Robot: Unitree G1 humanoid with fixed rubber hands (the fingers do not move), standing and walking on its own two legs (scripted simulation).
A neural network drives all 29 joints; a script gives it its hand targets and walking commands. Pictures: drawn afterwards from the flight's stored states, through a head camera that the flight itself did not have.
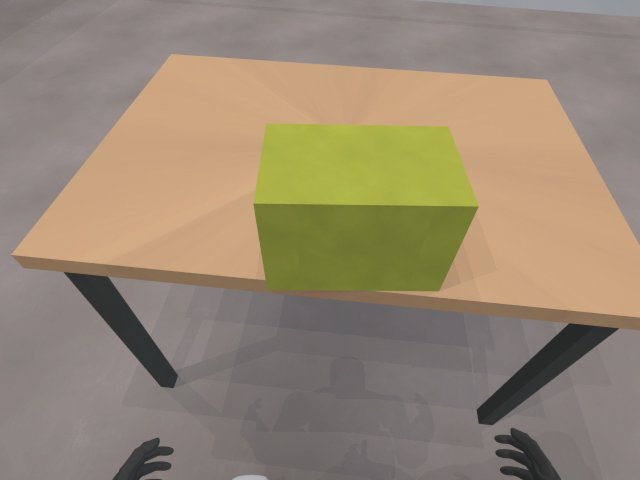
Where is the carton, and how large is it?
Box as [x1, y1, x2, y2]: [253, 124, 478, 290]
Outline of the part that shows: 266,124 253,204 267,289 439,289 478,206 448,126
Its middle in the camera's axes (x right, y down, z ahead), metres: +0.05 -0.05 +0.59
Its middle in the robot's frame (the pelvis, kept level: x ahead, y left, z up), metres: +0.48 -0.03 +0.05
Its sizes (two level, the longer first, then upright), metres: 0.272 0.169 0.189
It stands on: a table, 0.70 m high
